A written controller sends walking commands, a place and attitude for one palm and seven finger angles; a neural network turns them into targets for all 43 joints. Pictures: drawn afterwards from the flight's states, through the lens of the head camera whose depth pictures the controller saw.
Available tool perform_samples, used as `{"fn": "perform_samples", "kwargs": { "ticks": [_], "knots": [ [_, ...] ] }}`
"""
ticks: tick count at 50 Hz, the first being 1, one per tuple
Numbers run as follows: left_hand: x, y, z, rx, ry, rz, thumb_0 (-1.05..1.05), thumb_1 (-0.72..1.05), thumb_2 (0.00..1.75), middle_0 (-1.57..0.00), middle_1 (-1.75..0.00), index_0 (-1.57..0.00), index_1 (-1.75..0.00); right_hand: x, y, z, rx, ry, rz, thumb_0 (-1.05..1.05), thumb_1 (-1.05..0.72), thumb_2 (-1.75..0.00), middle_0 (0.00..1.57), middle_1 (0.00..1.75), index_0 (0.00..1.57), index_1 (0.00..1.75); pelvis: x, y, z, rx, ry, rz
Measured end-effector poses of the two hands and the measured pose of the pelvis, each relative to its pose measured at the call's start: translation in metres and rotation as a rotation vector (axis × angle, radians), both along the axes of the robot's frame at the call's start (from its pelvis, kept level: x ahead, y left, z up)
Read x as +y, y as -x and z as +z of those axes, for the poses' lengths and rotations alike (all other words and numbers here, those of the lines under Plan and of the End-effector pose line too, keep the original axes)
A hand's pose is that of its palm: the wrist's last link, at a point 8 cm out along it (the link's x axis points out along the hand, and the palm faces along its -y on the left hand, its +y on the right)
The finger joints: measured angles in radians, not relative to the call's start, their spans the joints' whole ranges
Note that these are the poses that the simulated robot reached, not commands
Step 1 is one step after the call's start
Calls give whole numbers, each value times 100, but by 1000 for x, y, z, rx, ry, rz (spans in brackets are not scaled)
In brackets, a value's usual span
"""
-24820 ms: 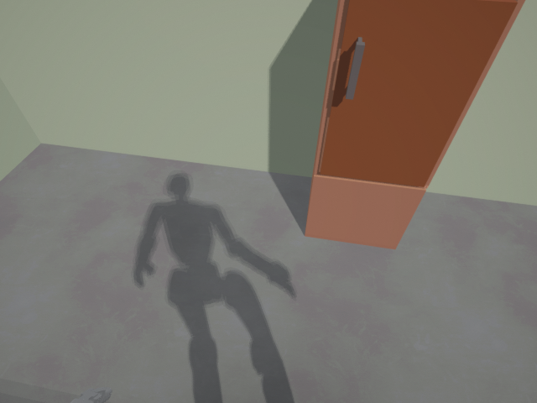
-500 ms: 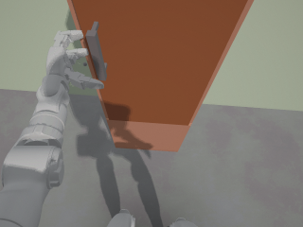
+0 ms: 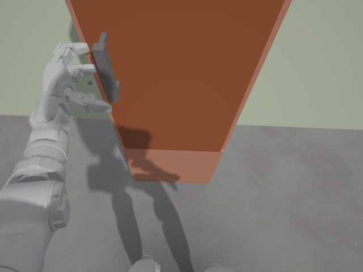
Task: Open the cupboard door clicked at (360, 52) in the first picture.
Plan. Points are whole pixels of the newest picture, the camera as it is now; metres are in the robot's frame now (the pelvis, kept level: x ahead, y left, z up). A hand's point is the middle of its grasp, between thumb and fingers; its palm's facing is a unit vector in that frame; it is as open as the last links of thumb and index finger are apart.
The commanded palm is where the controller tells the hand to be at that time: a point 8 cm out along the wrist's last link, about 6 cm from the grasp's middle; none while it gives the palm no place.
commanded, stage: move the hooked fingers beside the handle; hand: left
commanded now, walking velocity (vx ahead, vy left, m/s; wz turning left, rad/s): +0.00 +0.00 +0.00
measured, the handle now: (109, 70) +0.52 +0.17 +0.11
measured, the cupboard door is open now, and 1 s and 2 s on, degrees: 0 0 0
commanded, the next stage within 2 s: slide the fingers in behind the handle in 1.52 s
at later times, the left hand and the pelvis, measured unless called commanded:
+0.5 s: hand (86, 82) +0.48 +0.21 +0.12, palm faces +0.00 -1.00 +0.00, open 14.4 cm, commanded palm +0.46 +0.25 +0.11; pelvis +0.00 +0.00 +0.00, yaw -2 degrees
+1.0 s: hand (80, 83) +0.48 +0.22 +0.12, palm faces -0.02 -1.00 +0.01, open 14.0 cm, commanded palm +0.46 +0.27 +0.11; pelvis +0.00 +0.00 +0.00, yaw -3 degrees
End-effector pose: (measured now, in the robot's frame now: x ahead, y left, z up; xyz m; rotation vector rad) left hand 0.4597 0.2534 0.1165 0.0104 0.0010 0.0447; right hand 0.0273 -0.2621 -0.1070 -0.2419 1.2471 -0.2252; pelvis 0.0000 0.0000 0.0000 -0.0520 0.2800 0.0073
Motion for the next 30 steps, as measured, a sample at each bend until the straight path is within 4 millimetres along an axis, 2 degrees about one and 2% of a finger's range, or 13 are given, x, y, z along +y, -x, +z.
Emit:
{"fn": "perform_samples", "kwargs": {
  "ticks": [30],
  "knots": [
    [10, -5, -1, 2, 16, -50, -1, -50, 30, -23, -117, -24, -117, -2, 15, 7, 10, 33, -84, 1, -91, -89, 21, 30, 21, 30, 2, -1, 2, -4, -3, -43]
  ]
}}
